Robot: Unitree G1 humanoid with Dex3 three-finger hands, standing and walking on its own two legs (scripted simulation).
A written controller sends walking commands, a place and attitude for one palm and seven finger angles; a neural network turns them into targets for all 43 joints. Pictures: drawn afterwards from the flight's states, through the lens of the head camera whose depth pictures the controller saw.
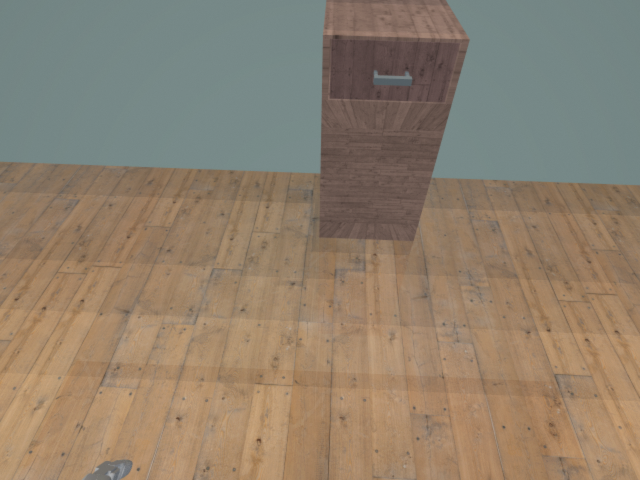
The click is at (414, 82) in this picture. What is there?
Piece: drawer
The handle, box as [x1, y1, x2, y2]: [373, 70, 411, 85]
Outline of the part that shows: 374,70 374,84 410,85 411,83 411,76 408,74 407,71 405,71 404,76 378,75 376,70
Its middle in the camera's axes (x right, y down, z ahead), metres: +0.21 -0.48 +1.15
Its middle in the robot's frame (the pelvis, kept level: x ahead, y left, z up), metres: +1.19 -0.15 -0.03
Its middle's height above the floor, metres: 0.74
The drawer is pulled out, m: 0.00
